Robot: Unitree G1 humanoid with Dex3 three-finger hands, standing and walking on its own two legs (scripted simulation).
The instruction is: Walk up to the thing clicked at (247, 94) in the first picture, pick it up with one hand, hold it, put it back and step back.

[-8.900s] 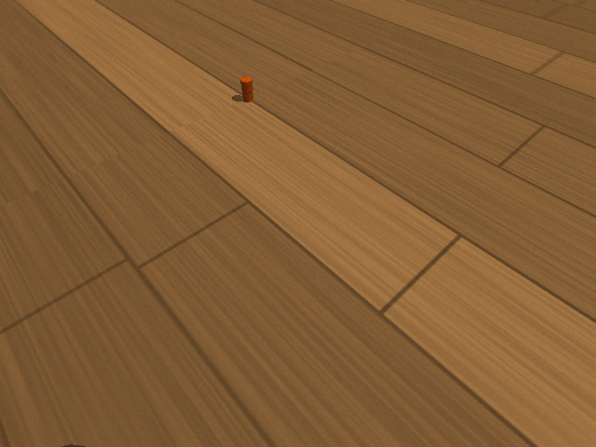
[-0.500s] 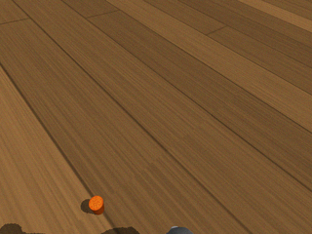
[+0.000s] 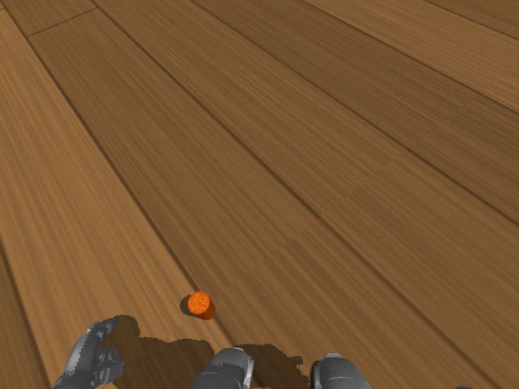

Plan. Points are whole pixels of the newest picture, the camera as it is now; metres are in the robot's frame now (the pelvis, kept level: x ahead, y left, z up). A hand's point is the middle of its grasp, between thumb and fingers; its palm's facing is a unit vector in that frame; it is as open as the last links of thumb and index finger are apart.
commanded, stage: walk up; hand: left
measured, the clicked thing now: (203, 307) +0.39 +0.27 -0.68
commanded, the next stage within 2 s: none
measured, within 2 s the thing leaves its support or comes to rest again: neither
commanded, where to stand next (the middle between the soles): +0.03 +0.03 m, yaw -3 degrees
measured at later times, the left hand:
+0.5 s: hand out of the picture +0.00 +0.30 -0.15, palm faces -0.05 -0.94 -0.33, open 7.4 cm
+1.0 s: hand out of the picture +0.10 +0.29 -0.09, palm faces +0.03 -0.83 -0.56, open 7.4 cm
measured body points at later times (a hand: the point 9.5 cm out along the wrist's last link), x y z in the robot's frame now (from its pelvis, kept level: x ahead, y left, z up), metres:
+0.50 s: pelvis -0.02 +0.02 +0.01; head -0.01 +0.05 +0.46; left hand +0.00 +0.35 -0.13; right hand +0.05 -0.32 -0.07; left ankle -0.03 +0.16 -0.72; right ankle -0.01 -0.12 -0.68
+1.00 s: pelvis -0.01 -0.01 +0.00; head +0.03 -0.06 +0.44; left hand +0.10 +0.33 -0.06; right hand +0.03 -0.33 -0.16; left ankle -0.01 +0.17 -0.65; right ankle +0.05 -0.14 -0.72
